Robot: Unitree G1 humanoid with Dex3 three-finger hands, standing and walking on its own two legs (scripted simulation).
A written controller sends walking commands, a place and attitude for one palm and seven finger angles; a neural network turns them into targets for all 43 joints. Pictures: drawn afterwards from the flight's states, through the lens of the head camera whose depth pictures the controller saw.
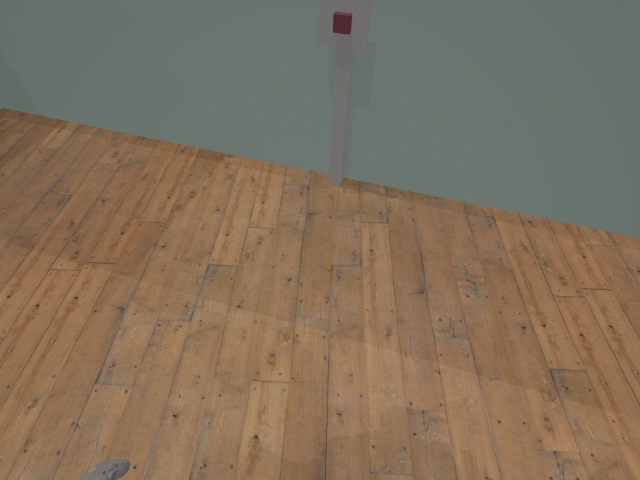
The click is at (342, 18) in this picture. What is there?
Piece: button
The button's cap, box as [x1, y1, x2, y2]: [333, 11, 351, 34]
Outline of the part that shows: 335,11 333,15 333,32 348,34 350,32 351,13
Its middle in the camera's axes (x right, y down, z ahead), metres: +0.07 -0.76 +1.35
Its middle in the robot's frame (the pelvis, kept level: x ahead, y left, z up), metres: +1.53 -0.01 -0.01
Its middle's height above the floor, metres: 0.76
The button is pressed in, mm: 0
